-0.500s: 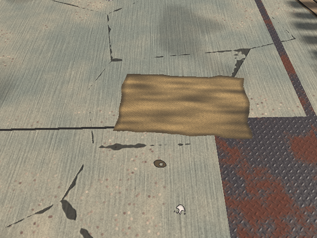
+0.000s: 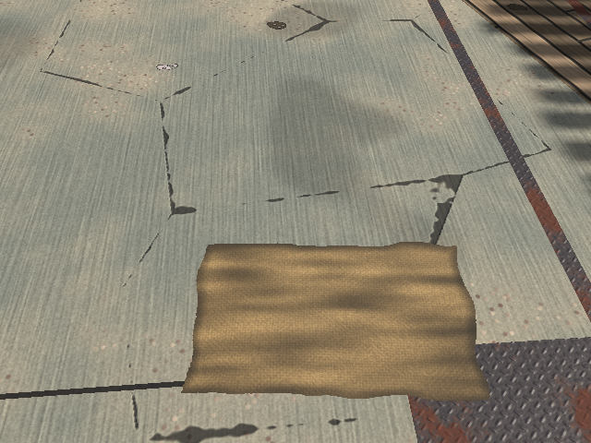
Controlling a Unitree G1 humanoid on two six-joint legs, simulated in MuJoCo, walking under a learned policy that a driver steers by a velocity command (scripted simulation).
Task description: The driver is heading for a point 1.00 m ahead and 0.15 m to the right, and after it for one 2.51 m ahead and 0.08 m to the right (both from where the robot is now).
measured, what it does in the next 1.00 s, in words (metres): walks ahead: right foot, then left foot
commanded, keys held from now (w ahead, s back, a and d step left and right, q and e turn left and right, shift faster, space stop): w+shift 0.62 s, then w+e+shift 0.10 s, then e+shift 0.28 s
